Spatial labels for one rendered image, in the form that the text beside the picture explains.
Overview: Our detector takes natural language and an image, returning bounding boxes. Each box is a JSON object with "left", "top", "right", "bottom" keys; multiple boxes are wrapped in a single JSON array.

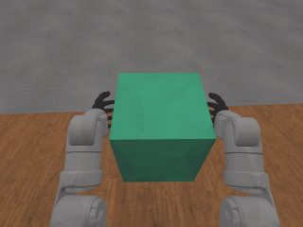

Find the right robot upper arm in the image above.
[{"left": 220, "top": 196, "right": 280, "bottom": 227}]

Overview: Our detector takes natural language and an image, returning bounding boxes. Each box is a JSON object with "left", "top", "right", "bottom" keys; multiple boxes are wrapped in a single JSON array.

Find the robot left hand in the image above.
[{"left": 92, "top": 91, "right": 115, "bottom": 129}]

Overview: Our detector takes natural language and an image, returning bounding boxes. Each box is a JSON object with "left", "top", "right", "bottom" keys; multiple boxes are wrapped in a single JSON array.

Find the left robot forearm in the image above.
[{"left": 49, "top": 108, "right": 109, "bottom": 227}]

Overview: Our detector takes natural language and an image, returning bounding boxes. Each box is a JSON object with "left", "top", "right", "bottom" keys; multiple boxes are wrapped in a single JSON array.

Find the robot right hand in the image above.
[{"left": 207, "top": 93, "right": 228, "bottom": 128}]

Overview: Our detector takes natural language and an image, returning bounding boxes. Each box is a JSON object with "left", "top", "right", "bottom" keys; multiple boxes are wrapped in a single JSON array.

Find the left robot upper arm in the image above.
[{"left": 50, "top": 195, "right": 107, "bottom": 227}]

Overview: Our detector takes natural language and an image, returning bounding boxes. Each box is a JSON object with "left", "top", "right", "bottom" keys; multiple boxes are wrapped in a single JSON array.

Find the right robot forearm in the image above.
[{"left": 214, "top": 110, "right": 281, "bottom": 227}]

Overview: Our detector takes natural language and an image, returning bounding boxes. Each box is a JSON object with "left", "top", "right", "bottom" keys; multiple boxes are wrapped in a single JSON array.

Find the carton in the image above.
[{"left": 109, "top": 73, "right": 217, "bottom": 183}]

